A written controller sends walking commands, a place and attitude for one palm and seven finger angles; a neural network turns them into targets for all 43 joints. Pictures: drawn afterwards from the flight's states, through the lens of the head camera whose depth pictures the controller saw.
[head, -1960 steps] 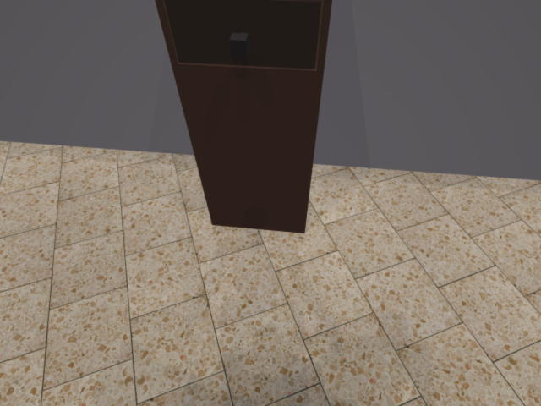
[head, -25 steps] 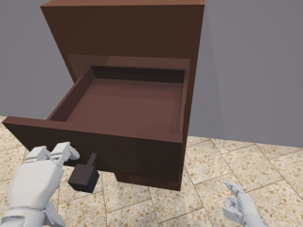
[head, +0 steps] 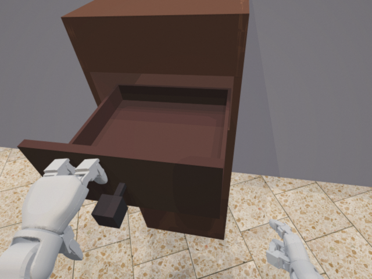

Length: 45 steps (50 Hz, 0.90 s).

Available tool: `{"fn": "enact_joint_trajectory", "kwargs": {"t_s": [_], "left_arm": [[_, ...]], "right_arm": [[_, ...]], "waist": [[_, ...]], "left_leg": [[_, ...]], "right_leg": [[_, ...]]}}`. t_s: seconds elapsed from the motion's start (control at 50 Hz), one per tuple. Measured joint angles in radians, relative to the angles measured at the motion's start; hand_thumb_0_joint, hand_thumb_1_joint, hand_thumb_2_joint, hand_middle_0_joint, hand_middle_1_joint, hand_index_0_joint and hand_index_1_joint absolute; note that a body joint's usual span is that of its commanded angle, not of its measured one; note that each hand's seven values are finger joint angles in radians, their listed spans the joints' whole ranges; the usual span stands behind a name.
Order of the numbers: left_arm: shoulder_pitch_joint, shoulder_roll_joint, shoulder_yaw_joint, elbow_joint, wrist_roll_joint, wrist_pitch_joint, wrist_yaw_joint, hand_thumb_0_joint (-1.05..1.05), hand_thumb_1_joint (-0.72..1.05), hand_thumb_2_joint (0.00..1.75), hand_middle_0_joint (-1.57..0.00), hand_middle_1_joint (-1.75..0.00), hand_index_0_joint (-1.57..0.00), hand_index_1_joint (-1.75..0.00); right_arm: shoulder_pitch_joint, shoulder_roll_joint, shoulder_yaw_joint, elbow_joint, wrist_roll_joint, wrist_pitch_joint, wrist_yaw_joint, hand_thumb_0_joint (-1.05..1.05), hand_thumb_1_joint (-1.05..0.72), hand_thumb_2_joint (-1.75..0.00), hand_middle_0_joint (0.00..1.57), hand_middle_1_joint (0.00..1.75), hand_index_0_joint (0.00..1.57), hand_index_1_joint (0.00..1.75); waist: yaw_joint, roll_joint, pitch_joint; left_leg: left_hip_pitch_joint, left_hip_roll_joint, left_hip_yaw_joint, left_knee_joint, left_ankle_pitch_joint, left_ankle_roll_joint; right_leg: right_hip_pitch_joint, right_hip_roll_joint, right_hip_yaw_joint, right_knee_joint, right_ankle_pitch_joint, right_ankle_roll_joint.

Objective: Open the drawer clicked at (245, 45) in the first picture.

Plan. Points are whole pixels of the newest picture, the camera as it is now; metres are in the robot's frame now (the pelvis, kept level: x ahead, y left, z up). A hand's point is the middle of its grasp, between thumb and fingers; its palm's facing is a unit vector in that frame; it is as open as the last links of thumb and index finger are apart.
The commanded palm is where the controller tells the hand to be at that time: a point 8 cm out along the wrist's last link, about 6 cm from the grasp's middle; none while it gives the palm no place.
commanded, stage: lift the hand off the handle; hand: left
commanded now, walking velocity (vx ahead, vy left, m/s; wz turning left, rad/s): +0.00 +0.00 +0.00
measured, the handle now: (115, 201) +0.21 +0.18 +0.11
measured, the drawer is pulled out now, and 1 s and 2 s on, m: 0.29 0.29 0.29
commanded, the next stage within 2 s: draw the hand back to the body in 1.00 s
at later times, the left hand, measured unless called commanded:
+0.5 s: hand (58, 171) +0.19 +0.23 +0.22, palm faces +0.28 -0.01 -0.96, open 13.6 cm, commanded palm +0.14 +0.23 +0.27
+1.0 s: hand (46, 143) +0.21 +0.23 +0.27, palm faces +0.29 -0.01 -0.96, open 13.9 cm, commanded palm +0.15 +0.23 +0.32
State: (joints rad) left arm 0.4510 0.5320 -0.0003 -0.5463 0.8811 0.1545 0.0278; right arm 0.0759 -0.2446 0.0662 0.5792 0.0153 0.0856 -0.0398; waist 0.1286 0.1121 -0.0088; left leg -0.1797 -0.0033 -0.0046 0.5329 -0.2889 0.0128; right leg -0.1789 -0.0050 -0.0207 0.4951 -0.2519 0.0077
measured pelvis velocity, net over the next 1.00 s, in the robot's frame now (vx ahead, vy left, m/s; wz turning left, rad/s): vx -0.02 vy -0.02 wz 0.01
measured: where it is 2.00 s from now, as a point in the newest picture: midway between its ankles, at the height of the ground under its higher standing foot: outside the picture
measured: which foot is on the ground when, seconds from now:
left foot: down 0.00-1.00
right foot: down 0.00-1.00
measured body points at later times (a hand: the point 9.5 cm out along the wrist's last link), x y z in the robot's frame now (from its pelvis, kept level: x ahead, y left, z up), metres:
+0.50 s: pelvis -0.01 -0.01 +0.00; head -0.04 -0.07 +0.45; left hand +0.17 +0.23 +0.27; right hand +0.24 -0.20 -0.07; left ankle +0.00 +0.11 -0.74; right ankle +0.01 -0.13 -0.74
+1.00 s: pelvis -0.02 -0.02 +0.00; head -0.04 -0.08 +0.45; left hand +0.18 +0.23 +0.32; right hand +0.24 -0.20 -0.08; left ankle +0.00 +0.11 -0.74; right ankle +0.01 -0.13 -0.74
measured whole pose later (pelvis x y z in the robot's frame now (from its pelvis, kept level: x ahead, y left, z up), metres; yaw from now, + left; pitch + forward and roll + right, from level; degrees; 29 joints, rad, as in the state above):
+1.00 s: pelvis -0.02 -0.02 +0.00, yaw +1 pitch -3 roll +0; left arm 0.08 0.75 0.27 -0.57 0.60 0.21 -0.25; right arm 0.05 -0.29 0.07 0.59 0.06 0.05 -0.01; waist 0.13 0.15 -0.01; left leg -0.20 0.00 -0.02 0.50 -0.24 -0.01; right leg -0.22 -0.01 -0.04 0.51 -0.23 -0.01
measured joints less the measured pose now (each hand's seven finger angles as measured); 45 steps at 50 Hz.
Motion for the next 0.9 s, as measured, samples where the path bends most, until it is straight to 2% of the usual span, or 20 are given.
{"fn": "enact_joint_trajectory", "kwargs": {"t_s": [0.26, 0.4, 0.52, 0.6, 0.68, 0.74, 0.9], "left_arm": [[-0.068, 0.073, 0.046, -0.028, -0.071, 0.009, -0.073, 0.0, -0.49, 0.3, -0.36, -1.22, -0.45, -1.26], [-0.093, 0.099, 0.117, -0.103, -0.114, 0.005, -0.079, 0.0, -0.49, 0.3, -0.35, -1.22, -0.4, -1.24], [-0.172, 0.125, 0.176, -0.085, -0.161, 0.051, -0.131, 0.0, -0.49, 0.3, -0.33, -1.21, -0.35, -1.21], [-0.199, 0.131, 0.185, -0.068, -0.185, 0.074, -0.176, 0.0, -0.49, 0.3, -0.32, -1.21, -0.33, -1.21], [-0.203, 0.147, 0.176, -0.096, -0.199, 0.066, -0.203, 0.0, -0.49, 0.3, -0.32, -1.2, -0.32, -1.2], [-0.224, 0.185, 0.184, -0.107, -0.202, 0.048, -0.217, 0.0, -0.49, 0.3, -0.32, -1.2, -0.32, -1.2], [-0.32, 0.232, 0.261, -0.071, -0.263, 0.056, -0.252, 0.0, -0.49, 0.3, -0.32, -1.2, -0.32, -1.2]], "right_arm": [[-0.022, -0.016, -0.002, 0.011, 0.014, 0.001, 0.004, 0.01, -0.91, -0.9, 0.2, 0.3, 0.2, 0.3], [-0.017, -0.021, -0.001, 0.014, 0.017, -0.009, 0.012, 0.01, -0.91, -0.9, 0.2, 0.3, 0.2, 0.3], [-0.038, -0.025, -0.001, 0.018, 0.034, 0.007, 0.025, 0.01, -0.91, -0.9, 0.2, 0.3, 0.2, 0.3], [-0.036, -0.029, 0.001, 0.003, 0.038, 0.007, 0.028, 0.01, -0.91, -0.9, 0.2, 0.3, 0.2, 0.3], [-0.025, -0.038, 0.005, -0.004, 0.037, -0.004, 0.021, 0.01, -0.91, -0.9, 0.2, 0.3, 0.2, 0.3], [-0.022, -0.043, 0.005, 0.003, 0.034, -0.01, 0.016, 0.01, -0.91, -0.9, 0.2, 0.3, 0.2, 0.3], [-0.027, -0.045, 0.0, 0.014, 0.042, -0.026, 0.028, 0.01, -0.91, -0.9, 0.19, 0.3, 0.2, 0.3]], "waist": [[0.006, 0.011, 0.02], [0.004, 0.021, 0.006], [-0.004, 0.027, 0.007], [-0.008, 0.027, 0.008], [-0.01, 0.027, 0.003], [-0.007, 0.026, 0.0], [-0.002, 0.036, -0.009]], "left_leg": [[0.035, 0.001, -0.006, -0.05, 0.034, -0.009], [0.042, 0.002, -0.01, -0.062, 0.041, -0.013], [0.035, 0.001, -0.007, -0.066, 0.05, -0.016], [0.024, 0.003, -0.004, -0.061, 0.051, -0.018], [0.016, 0.004, -0.005, -0.049, 0.045, -0.02], [0.013, 0.005, -0.007, -0.041, 0.041, -0.021], [-0.005, 0.002, -0.012, -0.033, 0.043, -0.021]], "right_leg": [[0.029, 0.001, -0.006, -0.033, 0.022, -0.008], [0.035, 0.002, -0.01, -0.041, 0.026, -0.011], [0.019, 0.001, -0.008, -0.026, 0.025, -0.014], [0.003, 0.003, -0.004, -0.015, 0.025, -0.017], [-0.005, 0.004, -0.005, -0.004, 0.02, -0.018], [-0.006, 0.004, -0.007, 0.004, 0.015, -0.019], [-0.022, 0.001, -0.012, 0.012, 0.015, -0.018]]}}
